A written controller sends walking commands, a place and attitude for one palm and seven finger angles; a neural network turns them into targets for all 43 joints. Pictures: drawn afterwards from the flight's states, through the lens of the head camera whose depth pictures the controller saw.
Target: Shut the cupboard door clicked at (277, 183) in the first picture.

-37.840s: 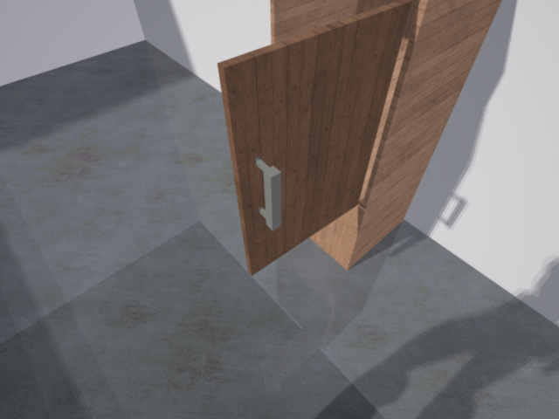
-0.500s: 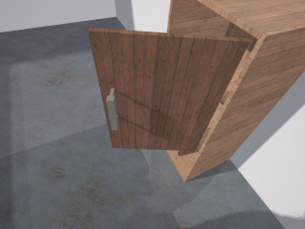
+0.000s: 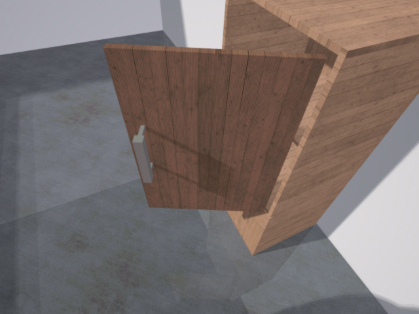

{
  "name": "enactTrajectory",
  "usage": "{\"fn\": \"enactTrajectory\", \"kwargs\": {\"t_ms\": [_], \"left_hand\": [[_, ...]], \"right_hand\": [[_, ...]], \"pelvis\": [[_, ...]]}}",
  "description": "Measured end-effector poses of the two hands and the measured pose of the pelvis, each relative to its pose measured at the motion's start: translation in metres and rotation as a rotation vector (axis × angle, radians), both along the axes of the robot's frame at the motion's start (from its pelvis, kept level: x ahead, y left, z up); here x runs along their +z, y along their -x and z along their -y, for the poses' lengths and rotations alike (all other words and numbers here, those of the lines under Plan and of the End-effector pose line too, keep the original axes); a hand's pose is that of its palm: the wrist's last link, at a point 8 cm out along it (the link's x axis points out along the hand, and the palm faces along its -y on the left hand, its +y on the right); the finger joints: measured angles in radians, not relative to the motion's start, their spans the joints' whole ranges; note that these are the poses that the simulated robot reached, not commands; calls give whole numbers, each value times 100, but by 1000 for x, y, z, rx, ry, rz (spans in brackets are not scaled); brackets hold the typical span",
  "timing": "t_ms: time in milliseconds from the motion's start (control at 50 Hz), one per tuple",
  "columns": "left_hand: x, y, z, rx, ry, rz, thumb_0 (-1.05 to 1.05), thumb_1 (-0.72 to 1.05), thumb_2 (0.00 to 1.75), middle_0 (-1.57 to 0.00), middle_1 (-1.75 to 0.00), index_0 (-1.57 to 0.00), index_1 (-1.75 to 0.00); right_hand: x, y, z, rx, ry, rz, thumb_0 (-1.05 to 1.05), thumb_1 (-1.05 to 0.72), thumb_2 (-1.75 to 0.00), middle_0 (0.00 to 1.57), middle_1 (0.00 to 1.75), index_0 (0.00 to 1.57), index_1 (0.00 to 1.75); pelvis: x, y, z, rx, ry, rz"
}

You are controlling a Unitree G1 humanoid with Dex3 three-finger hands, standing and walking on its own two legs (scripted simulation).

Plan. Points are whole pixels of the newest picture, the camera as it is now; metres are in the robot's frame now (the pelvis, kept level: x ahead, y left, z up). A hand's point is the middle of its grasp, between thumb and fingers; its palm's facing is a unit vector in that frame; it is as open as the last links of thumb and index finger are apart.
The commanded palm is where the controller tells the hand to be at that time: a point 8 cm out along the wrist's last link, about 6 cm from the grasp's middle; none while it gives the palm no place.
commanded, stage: look again from close up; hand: left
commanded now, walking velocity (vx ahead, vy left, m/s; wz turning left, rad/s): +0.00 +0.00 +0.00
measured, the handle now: (145, 154) +0.49 +0.19 -0.02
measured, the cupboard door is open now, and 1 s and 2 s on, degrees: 63 63 63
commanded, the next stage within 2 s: shuffle to correct the standing spot in 0.50 s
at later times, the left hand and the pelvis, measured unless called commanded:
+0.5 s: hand out of the picture +0.00 +0.24 -0.19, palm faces +0.02 -0.98 -0.22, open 7.4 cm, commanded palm none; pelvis -0.01 +0.05 -0.01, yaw +0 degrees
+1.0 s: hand out of the picture -0.07 +0.19 -0.19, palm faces +0.03 -0.99 -0.15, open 7.4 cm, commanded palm none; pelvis -0.01 +0.03 -0.01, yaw +0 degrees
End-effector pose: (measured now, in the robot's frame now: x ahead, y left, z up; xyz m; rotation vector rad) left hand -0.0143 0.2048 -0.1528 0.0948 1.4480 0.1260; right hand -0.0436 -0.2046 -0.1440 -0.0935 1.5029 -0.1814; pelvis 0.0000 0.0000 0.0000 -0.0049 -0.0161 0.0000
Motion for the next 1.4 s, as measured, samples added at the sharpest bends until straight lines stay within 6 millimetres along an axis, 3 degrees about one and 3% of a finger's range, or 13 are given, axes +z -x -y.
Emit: {"fn": "enactTrajectory", "kwargs": {"t_ms": [140, 240, 360, 480, 640, 780, 920, 1020, 1120, 1220, 1400], "left_hand": [[-2, 2, -4, -21, -4, 15, 0, 90, 90, -20, -30, -20, -30], [-8, -3, -24, -26, -12, 56, 0, 90, 90, -20, -30, -20, -30], [-8, -10, -56, -27, -42, 111, 0, 90, 90, -20, -30, -20, -30], [-2, -6, -83, -33, -79, 130, 0, 90, 90, -20, -30, -20, -30], [3, 12, -100, -35, -104, 103, 0, 90, 90, -20, -30, -20, -30], [2, 36, -89, -30, -81, 34, 0, 91, 90, -20, -30, -20, -30], [-3, 60, -57, -4, -31, -37, 0, 90, 90, -20, -30, -20, -30], [-8, 62, -35, 11, 4, -71, 0, 90, 90, -20, -30, -20, -30], [-15, 48, -20, 21, 30, -68, 0, 90, 90, -20, -30, -20, -30], [-19, 22, -14, 17, 37, -41, 0, 90, 90, -20, -30, -20, -30], [-9, -31, -29, -23, -19, 85, 0, 90, 90, -20, -30, -20, -30]], "right_hand": [[-2, -43, 5, 34, 44, 115, 2, -92, -90, 20, 30, 20, 30], [4, -74, 3, 53, 82, 233, 2, -92, -90, 20, 30, 20, 30], [10, -97, -14, 102, 76, 312, 1, -91, -90, 20, 30, 20, 30], [14, -102, -29, 129, 56, 337, 1, -91, -90, 20, 30, 20, 30], [13, -83, -28, 133, 58, 293, 1, -90, -90, 20, 30, 20, 30], [10, -55, -17, 99, 72, 216, 1, -90, -90, 20, 30, 20, 30], [5, -35, 0, 65, 84, 156, 1, -90, -90, 20, 30, 20, 30], [2, -32, 8, 46, 90, 136, 1, -90, -90, 20, 30, 20, 30], [0, -41, 10, 39, 94, 128, 1, -90, -90, 20, 30, 20, 30], [0, -62, 4, 42, 87, 144, 1, -90, -90, 20, 30, 20, 30], [4, -91, 2, 44, 87, 209, 1, -93, -90, 20, 30, 20, 30]], "pelvis": [[-5, -5, -13, -10, 17, -4], [-9, -5, -27, -9, 12, 15], [-10, 3, -40, -1, 14, 17], [-8, 10, -49, 4, 12, 10], [-5, 18, -55, 8, 9, 5], [-5, 20, -50, 5, 7, -1], [-8, 15, -35, -5, 14, -8], [-11, 5, -25, -8, 19, -15], [-15, -9, -19, -9, 21, -18], [-15, -23, -18, -12, 13, -11], [-9, -17, -22, -16, -1, -8]]}}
